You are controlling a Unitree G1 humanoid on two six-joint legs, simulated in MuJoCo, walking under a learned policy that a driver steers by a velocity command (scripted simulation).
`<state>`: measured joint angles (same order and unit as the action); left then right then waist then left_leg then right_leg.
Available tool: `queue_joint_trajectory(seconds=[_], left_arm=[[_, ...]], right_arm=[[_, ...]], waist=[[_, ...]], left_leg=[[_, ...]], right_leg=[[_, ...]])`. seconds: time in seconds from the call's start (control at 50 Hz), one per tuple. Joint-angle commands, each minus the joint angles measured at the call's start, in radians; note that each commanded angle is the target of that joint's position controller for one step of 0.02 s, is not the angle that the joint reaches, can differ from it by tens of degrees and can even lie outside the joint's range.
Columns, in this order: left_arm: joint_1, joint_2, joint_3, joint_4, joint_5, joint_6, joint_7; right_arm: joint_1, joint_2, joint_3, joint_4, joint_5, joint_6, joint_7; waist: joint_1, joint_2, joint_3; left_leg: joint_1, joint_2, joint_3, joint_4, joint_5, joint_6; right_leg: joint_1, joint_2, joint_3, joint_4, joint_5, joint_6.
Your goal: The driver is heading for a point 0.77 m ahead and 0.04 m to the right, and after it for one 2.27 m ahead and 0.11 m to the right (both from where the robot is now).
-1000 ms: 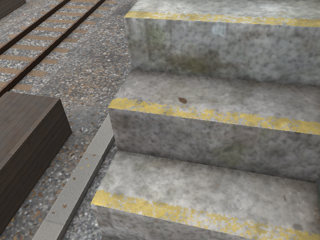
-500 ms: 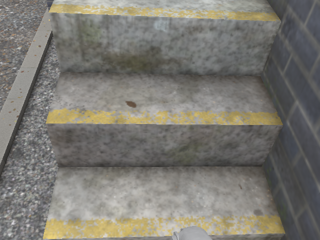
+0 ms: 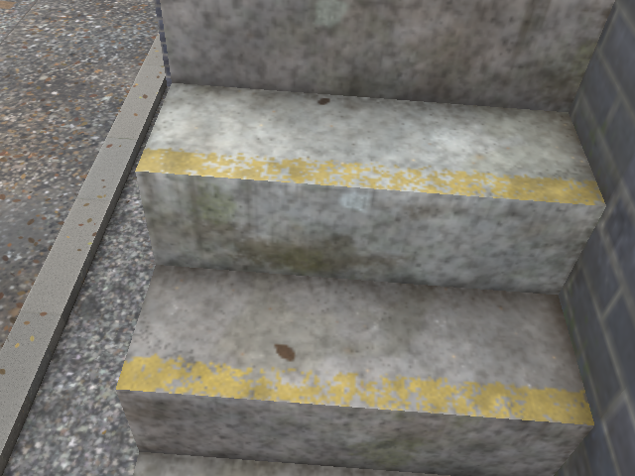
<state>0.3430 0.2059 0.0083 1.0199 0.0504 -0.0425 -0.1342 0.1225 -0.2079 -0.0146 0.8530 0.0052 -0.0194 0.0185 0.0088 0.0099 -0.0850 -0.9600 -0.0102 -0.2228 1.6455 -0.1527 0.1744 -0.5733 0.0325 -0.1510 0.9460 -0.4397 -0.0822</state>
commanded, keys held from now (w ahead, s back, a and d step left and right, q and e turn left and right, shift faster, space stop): w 1.00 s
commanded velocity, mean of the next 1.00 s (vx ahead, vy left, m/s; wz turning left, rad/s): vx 0.50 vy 0.00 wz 0.00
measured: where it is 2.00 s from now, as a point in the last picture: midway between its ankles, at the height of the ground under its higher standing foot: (382, 117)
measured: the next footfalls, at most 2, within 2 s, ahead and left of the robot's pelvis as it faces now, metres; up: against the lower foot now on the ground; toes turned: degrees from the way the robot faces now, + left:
left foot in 0.18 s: +0.12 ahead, +0.12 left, +0.00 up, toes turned +3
right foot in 0.54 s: +0.33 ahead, -0.13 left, +0.20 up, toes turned +1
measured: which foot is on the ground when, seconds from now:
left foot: up 0.00-0.16, down 0.18-0.58, up 0.60-1.00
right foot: down 0.00-0.20, up 0.22-0.52, down 0.54-1.00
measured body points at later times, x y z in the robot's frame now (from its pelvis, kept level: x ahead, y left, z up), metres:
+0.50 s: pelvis +0.16 +0.00 +0.08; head +0.20 +0.01 +0.53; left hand +0.45 +0.17 +0.03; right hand +0.07 -0.25 -0.05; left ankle +0.08 +0.12 -0.68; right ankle +0.24 -0.12 -0.40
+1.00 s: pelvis +0.36 -0.06 +0.26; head +0.37 -0.06 +0.71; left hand +0.19 +0.08 +0.13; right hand +0.58 -0.23 +0.17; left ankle +0.49 +0.08 -0.08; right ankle +0.29 -0.13 -0.47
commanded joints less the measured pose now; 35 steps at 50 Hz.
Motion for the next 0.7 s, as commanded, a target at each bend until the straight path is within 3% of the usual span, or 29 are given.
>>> queue_joint_trajectory(seconds=[0.02,0.04,0.06,0.08,0.1,0.12,0.14,0.18,0.2,0.22,0.24,0.26,0.28,0.34,0.4,0.42,0.46,0.48,0.5,0.52,0.54,0.56,0.58,0.6,0.62,0.64,0.66,0.68,0.7], left_arm=[[-0.424,0.107,0.027,-0.225,-0.031,-0.077,-0.039],[-0.388,0.080,0.011,-0.212,0.007,-0.075,-0.049],[-0.328,0.093,0.021,-0.199,0.016,-0.076,-0.049],[-0.098,0.137,0.066,-0.111,-0.073,-0.069,0.159],[-0.012,0.121,0.044,-0.097,-0.084,-0.055,0.216],[0.029,0.146,0.049,-0.103,-0.063,-0.039,0.235],[0.024,0.157,0.055,-0.120,-0.053,-0.031,0.232],[-0.020,0.135,0.050,-0.146,-0.078,-0.035,0.206],[-0.041,0.125,0.055,-0.182,-0.098,-0.051,0.196],[-0.065,0.036,0.031,-0.236,-0.107,-0.071,0.168],[-0.124,0.039,0.036,-0.220,-0.096,-0.051,0.173],[-0.187,0.023,0.047,-0.249,-0.090,-0.052,0.185],[-0.234,0.024,0.044,-0.293,-0.083,-0.056,0.191],[-0.381,-0.013,0.021,-0.406,-0.069,-0.045,0.194],[-0.491,-0.068,-0.010,-0.503,-0.068,-0.030,0.195],[-0.521,-0.067,-0.024,-0.553,-0.061,-0.014,0.200],[-0.538,-0.040,-0.038,-0.610,-0.054,0.025,0.211],[-0.513,-0.034,-0.044,-0.593,-0.054,0.036,0.207],[-0.410,-0.056,-0.062,-0.558,-0.097,0.048,0.221],[-0.501,-0.062,-0.119,-0.718,-0.044,0.151,0.018],[-0.209,-0.004,-0.084,-0.583,0.003,0.180,-0.024],[-0.016,0.066,-0.037,-0.487,0.001,0.185,-0.017],[0.076,0.129,-0.010,-0.374,-0.033,0.195,-0.001],[0.184,0.165,0.002,-0.314,0.012,0.201,0.006],[0.084,0.264,0.082,-0.204,0.000,0.106,0.180],[-0.030,0.207,0.067,-0.163,-0.030,0.070,0.216],[-0.072,0.112,0.044,-0.107,-0.016,0.037,0.220],[-0.106,-0.048,-0.038,-0.148,0.024,-0.009,0.061],[-0.040,-0.140,-0.063,-0.081,0.028,-0.040,0.000]], right_arm=[[0.096,-0.108,-0.011,-0.020,-0.024,0.016,0.016],[0.147,-0.104,-0.007,0.023,-0.049,0.018,0.010],[0.177,-0.091,-0.008,0.031,-0.065,0.015,0.002],[0.179,0.034,0.012,-0.010,-0.023,-0.032,0.016],[0.039,0.059,0.027,-0.028,-0.010,-0.043,0.016],[0.006,0.062,0.025,-0.045,-0.002,-0.049,0.015],[0.054,0.053,0.019,-0.044,-0.004,-0.051,0.022],[0.192,0.010,-0.011,-0.019,-0.019,-0.069,0.017],[0.337,-0.032,-0.025,0.007,-0.026,-0.078,0.009],[0.378,-0.224,-0.076,0.025,-0.041,-0.062,-0.004],[0.381,-0.211,-0.071,0.022,-0.064,-0.078,0.001],[0.389,-0.205,-0.077,0.038,-0.081,-0.087,0.007],[0.355,-0.211,-0.079,0.044,-0.081,-0.093,0.014],[0.365,-0.111,-0.046,0.077,-0.064,-0.120,0.019],[0.331,-0.129,-0.044,0.070,-0.058,-0.123,0.008],[0.262,-0.125,-0.040,0.066,-0.048,-0.132,0.007],[0.251,-0.125,-0.030,0.100,0.000,-0.128,-0.003],[0.291,-0.111,-0.021,0.116,0.016,-0.115,-0.010],[0.352,-0.143,-0.025,0.133,0.057,-0.103,-0.019],[0.416,-0.285,-0.008,0.212,-0.084,-0.062,0.100],[0.293,-0.393,-0.058,0.161,-0.113,-0.024,0.161],[0.198,-0.415,-0.089,0.123,-0.103,-0.009,0.160],[0.299,-0.323,-0.067,0.108,-0.158,0.000,0.159],[0.350,-0.165,-0.028,0.150,-0.143,0.017,0.155],[0.344,-0.146,-0.069,0.070,-0.019,-0.086,0.083],[0.254,-0.041,-0.044,0.001,-0.058,-0.101,0.068],[0.152,0.038,-0.026,-0.063,-0.070,-0.093,0.052],[0.041,-0.022,-0.013,-0.011,0.024,-0.001,0.016],[0.062,-0.008,-0.009,-0.050,0.006,0.044,-0.008]], waist=[[-0.190,-0.131,-0.006],[-0.170,-0.132,0.006],[-0.151,-0.095,0.023],[-0.099,-0.036,0.001],[-0.012,-0.007,0.084],[0.016,-0.011,0.090],[-0.009,-0.017,0.060],[-0.084,0.022,0.017],[-0.135,0.005,-0.032],[-0.108,0.360,-0.109],[-0.120,0.155,-0.072],[-0.121,0.048,-0.023],[-0.078,-0.016,0.014],[-0.057,-0.023,0.095],[-0.055,0.026,0.146],[-0.004,0.041,0.193],[0.027,0.054,0.231],[0.009,0.056,0.176],[0.036,0.147,0.088],[0.203,0.316,-0.031],[0.221,0.232,-0.154],[0.238,0.180,-0.335],[0.168,0.005,-0.464],[0.218,-0.199,-0.446],[0.084,-0.277,-0.457],[0.023,-0.094,-0.234],[-0.013,-0.010,-0.029],[0.069,-0.158,0.242],[0.037,-0.068,0.159]], left_leg=[[0.551,0.068,0.260,-0.219,-0.113,-0.135],[0.561,0.086,0.201,-0.178,0.018,-0.132],[0.500,0.091,0.199,-0.291,-0.005,-0.136],[0.443,0.091,0.249,-0.599,-0.152,-0.061],[0.415,0.067,0.292,-0.787,-0.177,-0.064],[0.445,0.026,0.314,-0.933,-0.228,-0.065],[0.542,-0.013,0.323,-1.114,-0.200,-0.055],[0.746,-0.015,0.297,-1.385,0.002,-0.041],[1.016,0.095,0.135,-1.427,0.149,-0.043],[1.252,0.318,-0.151,-1.351,0.463,0.119],[1.144,0.384,-0.185,-1.338,0.537,0.215],[1.109,0.390,-0.153,-1.331,0.564,0.229],[1.100,0.380,-0.084,-1.327,0.418,0.157],[1.061,0.364,0.020,-1.312,0.222,0.018],[0.923,0.353,0.062,-1.424,0.106,0.004],[0.759,0.308,0.144,-1.530,0.151,-0.010],[0.568,0.224,0.253,-1.698,0.369,-0.034],[0.593,0.173,0.295,-1.710,0.552,-0.021],[0.613,0.198,0.281,-1.671,1.092,0.032],[0.653,0.408,-0.019,-1.510,2.058,0.199],[0.892,0.495,0.038,-1.406,2.263,0.251],[0.982,0.390,0.155,-1.178,2.257,0.219],[0.611,0.294,0.129,-0.956,1.874,0.150],[0.315,0.100,0.066,-0.614,0.684,0.081],[0.494,-0.117,0.066,-0.224,0.165,-0.038],[0.306,-0.143,-0.012,0.156,0.068,-0.085],[0.165,-0.127,0.022,0.312,0.082,-0.063],[-0.179,-0.110,-0.194,0.430,0.110,0.035],[-0.210,-0.126,-0.207,0.409,0.154,0.072]], right_leg=[[-0.392,-0.158,0.107,-0.666,0.178,-0.132],[-0.335,-0.223,0.173,-0.674,0.309,-0.176],[-0.160,-0.256,0.188,-0.666,0.424,-0.198],[0.141,-0.222,0.180,-0.617,0.140,-0.147],[0.223,-0.221,0.231,-0.637,0.175,-0.149],[0.310,-0.240,0.260,-0.618,0.240,-0.161],[0.382,-0.241,0.251,-0.517,0.415,-0.166],[0.441,-0.174,0.137,-0.164,0.893,-0.127],[0.189,-0.162,0.153,0.054,0.684,-0.087],[-0.162,-0.011,0.036,0.271,0.151,0.017],[-0.212,0.008,0.150,0.669,0.023,0.039],[-0.363,0.066,0.237,1.084,-0.012,0.036],[-0.484,0.061,0.265,1.247,0.004,0.006],[-0.757,0.058,0.297,1.468,-0.088,-0.062],[-0.837,0.041,0.209,1.493,-0.154,-0.063],[-0.711,-0.009,0.134,1.286,-0.132,-0.056],[-0.443,-0.088,0.026,0.854,-0.042,-0.054],[-0.290,-0.092,-0.036,0.675,0.027,-0.059],[-0.039,-0.035,-0.073,0.402,-0.108,-0.078],[-0.234,0.140,0.131,0.381,-0.564,-0.012],[-0.187,0.118,0.081,0.319,-0.074,-0.039],[-0.116,0.148,0.102,0.171,0.159,-0.060],[0.293,0.041,0.385,0.055,0.263,-0.189],[0.455,-0.101,0.760,-0.250,0.089,-0.322],[0.449,-0.166,1.006,-0.491,-0.495,-0.266],[0.251,-0.207,1.015,-0.539,-0.678,-0.206],[0.098,-0.214,0.937,-0.506,-0.646,-0.183],[-0.022,-0.172,0.702,-0.421,-0.460,-0.203],[0.044,-0.134,0.645,-0.401,-0.222,-0.187]])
